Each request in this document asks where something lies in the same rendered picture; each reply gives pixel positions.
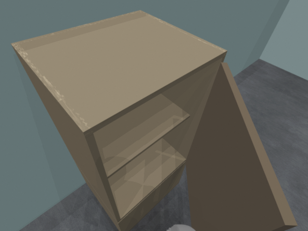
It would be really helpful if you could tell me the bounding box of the cupboard door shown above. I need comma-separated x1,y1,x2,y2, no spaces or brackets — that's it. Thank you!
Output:
185,62,298,231

